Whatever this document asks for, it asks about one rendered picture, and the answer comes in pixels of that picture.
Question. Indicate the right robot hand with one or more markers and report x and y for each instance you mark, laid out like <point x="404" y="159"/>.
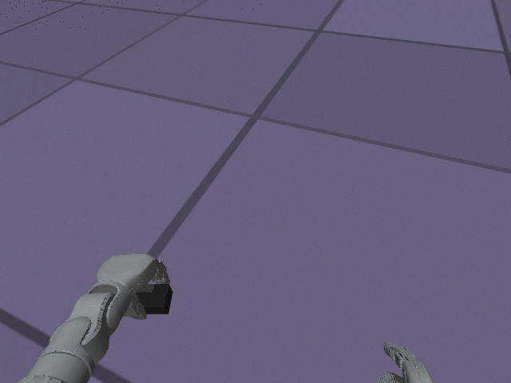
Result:
<point x="413" y="371"/>

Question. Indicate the small box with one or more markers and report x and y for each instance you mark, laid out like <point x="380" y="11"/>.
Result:
<point x="156" y="298"/>

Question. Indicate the left robot hand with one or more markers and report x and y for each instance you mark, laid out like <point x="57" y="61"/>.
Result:
<point x="134" y="271"/>

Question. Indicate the left robot arm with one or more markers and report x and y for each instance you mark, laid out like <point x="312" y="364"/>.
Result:
<point x="83" y="340"/>

